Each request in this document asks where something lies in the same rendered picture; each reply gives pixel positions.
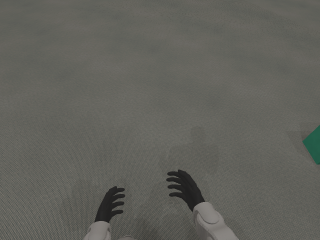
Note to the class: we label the robot right forearm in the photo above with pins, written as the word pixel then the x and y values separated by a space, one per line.
pixel 210 224

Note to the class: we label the robot right hand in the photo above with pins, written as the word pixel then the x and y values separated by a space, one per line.
pixel 190 193

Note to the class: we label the carton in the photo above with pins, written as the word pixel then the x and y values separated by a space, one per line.
pixel 312 143

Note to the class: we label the robot left hand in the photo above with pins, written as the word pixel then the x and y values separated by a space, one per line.
pixel 105 212

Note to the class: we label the robot left forearm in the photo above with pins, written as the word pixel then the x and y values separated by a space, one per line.
pixel 100 230

